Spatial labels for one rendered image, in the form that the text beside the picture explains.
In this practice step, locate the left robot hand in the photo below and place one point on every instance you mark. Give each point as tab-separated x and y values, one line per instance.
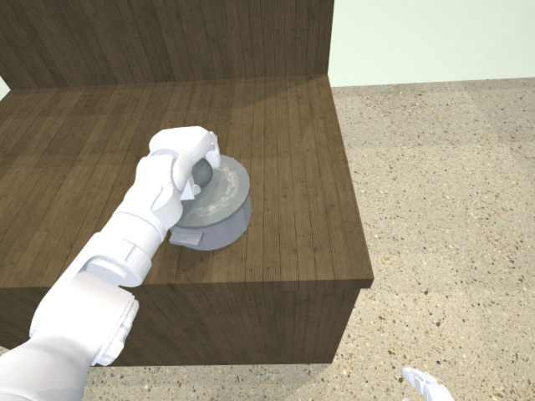
196	142

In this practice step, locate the knob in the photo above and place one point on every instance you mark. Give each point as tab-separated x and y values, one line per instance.
202	172

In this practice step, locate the left robot forearm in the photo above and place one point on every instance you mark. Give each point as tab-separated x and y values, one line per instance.
121	253

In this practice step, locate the right robot hand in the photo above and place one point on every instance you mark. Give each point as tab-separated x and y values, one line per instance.
427	385

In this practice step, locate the lid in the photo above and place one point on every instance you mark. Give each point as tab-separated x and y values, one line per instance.
222	198

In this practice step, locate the table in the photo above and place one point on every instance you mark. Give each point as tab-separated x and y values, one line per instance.
92	81

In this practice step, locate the pot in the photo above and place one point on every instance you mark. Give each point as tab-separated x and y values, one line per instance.
214	237

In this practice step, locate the robot left upper arm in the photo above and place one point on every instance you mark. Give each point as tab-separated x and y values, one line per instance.
88	324

